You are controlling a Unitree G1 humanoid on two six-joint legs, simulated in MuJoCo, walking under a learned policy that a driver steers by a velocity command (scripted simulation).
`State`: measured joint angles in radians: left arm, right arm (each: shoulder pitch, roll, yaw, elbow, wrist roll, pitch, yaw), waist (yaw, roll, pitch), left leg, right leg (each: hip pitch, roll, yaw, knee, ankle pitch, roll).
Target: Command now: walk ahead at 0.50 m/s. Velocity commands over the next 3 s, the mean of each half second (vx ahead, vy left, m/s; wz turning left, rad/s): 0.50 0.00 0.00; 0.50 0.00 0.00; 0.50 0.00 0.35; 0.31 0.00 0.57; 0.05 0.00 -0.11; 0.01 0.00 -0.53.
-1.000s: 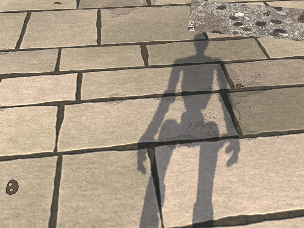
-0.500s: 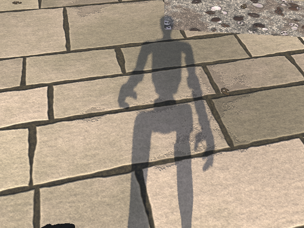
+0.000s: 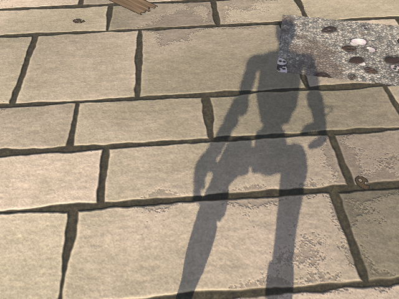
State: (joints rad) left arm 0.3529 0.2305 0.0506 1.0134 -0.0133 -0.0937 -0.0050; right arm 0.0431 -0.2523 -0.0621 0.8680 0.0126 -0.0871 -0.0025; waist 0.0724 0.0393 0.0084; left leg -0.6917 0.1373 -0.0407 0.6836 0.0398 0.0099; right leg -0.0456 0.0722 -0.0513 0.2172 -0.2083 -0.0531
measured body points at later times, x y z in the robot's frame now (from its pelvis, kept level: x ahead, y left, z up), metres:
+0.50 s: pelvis +0.28 +0.06 +0.00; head +0.30 +0.07 +0.45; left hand +0.45 +0.32 -0.11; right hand +0.28 -0.20 -0.13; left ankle +0.24 +0.15 -0.75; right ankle +0.45 -0.12 -0.68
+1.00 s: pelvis +0.56 -0.01 +0.00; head +0.58 -0.02 +0.45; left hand +0.57 +0.26 -0.13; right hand +0.70 -0.28 -0.12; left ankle +0.67 +0.18 -0.67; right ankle +0.54 -0.09 -0.75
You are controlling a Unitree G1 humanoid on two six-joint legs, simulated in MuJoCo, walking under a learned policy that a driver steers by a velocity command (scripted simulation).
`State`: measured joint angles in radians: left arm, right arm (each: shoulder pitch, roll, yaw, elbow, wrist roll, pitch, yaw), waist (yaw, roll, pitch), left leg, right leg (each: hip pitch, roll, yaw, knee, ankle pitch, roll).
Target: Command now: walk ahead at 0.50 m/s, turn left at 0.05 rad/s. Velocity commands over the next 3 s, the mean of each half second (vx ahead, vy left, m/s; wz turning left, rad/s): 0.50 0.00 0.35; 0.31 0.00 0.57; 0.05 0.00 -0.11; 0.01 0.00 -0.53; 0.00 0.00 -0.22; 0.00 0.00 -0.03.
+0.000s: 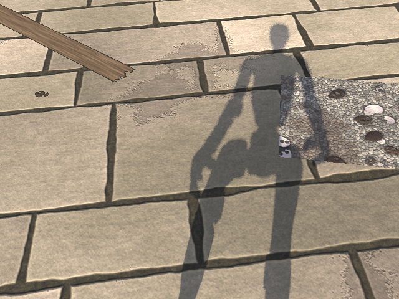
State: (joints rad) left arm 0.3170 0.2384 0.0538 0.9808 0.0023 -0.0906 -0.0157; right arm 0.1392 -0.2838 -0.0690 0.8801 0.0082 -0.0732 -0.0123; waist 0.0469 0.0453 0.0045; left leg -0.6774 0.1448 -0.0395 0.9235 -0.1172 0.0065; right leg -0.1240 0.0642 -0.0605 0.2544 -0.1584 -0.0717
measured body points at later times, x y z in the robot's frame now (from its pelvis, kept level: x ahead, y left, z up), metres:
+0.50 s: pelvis +0.28 +0.09 +0.00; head +0.31 +0.10 +0.44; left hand +0.38 +0.38 -0.11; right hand +0.41 -0.17 -0.12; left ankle +0.29 +0.16 -0.75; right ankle +0.38 -0.08 -0.68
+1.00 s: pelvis +0.50 +0.09 -0.01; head +0.55 +0.11 +0.44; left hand +0.49 +0.40 -0.12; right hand +0.76 -0.10 -0.11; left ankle +0.45 +0.22 -0.68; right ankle +0.61 +0.02 -0.75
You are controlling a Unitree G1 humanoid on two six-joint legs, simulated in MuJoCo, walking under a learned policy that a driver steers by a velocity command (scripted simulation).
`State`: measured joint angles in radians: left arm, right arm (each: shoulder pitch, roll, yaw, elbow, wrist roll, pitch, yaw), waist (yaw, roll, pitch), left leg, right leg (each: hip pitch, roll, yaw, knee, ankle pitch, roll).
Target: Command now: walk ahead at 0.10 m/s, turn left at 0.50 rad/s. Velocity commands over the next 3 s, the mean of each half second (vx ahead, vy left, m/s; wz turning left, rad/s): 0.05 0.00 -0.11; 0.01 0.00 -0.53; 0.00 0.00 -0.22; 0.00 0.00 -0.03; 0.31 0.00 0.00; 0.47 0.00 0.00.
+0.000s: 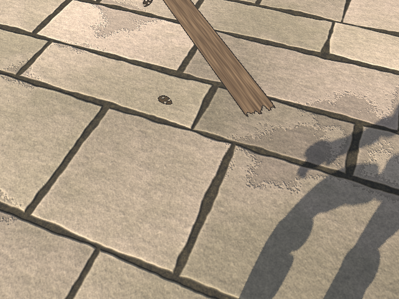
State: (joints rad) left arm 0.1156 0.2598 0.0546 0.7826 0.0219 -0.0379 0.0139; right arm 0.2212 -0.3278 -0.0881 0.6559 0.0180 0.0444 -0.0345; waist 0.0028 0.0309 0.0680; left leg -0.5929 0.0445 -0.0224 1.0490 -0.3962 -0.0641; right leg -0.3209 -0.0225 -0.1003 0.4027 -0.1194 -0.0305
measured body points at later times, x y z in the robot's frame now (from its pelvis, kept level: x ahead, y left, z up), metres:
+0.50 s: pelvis +0.05 +0.01 -0.02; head +0.07 +0.00 +0.43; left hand +0.19 +0.30 -0.12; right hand +0.19 -0.27 -0.12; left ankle +0.07 +0.15 -0.74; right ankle +0.05 -0.08 -0.74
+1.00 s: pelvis +0.05 +0.04 +0.00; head +0.09 +0.05 +0.45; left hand +0.32 +0.24 -0.10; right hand +0.07 -0.27 -0.09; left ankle +0.11 +0.15 -0.74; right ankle +0.01 -0.07 -0.68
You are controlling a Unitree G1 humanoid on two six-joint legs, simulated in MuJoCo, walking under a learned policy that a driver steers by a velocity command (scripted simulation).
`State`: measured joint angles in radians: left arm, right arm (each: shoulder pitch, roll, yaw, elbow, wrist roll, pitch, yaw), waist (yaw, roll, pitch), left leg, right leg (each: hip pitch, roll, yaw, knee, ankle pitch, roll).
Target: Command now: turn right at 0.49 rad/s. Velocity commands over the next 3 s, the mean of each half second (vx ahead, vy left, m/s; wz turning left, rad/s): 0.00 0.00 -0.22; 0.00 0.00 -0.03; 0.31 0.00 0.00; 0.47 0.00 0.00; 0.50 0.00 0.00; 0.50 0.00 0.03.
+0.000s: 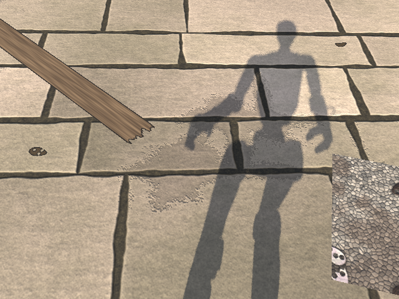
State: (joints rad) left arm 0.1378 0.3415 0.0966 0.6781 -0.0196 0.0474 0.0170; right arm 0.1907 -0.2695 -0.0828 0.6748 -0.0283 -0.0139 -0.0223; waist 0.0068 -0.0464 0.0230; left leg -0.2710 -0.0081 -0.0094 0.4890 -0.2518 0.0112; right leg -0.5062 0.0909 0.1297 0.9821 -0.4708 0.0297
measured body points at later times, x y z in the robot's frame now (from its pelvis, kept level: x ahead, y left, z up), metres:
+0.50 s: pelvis +0.00 -0.04 +0.00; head +0.00 -0.05 +0.45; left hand +0.19 +0.18 -0.09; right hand +0.09 -0.32 -0.12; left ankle +0.00 +0.12 -0.74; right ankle -0.03 -0.14 -0.74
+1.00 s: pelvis +0.00 -0.04 +0.00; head +0.01 -0.04 +0.45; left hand +0.13 +0.21 -0.13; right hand +0.05 -0.32 -0.13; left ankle +0.00 +0.12 -0.74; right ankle -0.03 -0.14 -0.74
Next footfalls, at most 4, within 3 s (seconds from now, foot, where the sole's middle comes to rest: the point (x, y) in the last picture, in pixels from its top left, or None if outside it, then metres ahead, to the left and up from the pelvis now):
0.26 right None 0.01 -0.15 -0.77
1.72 right None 0.44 -0.14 -0.77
2.24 left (178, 220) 0.75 0.08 -0.77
2.80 right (243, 160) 1.04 -0.18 -0.77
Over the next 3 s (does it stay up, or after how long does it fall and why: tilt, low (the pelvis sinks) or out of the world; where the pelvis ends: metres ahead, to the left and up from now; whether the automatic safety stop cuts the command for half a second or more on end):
stays up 0.99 -0.09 0.01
